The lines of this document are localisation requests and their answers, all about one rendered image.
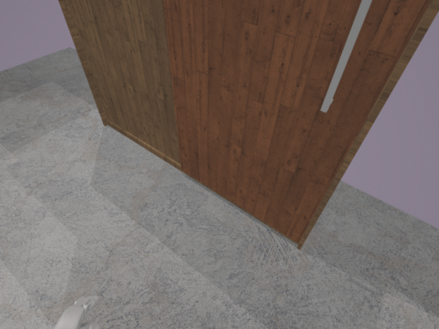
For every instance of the wardrobe door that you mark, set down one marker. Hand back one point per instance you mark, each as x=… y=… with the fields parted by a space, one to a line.
x=249 y=78
x=125 y=42

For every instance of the left robot hand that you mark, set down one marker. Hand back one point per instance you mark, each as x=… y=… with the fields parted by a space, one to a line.
x=72 y=317

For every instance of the handle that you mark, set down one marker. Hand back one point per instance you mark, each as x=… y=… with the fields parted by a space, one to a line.
x=352 y=37

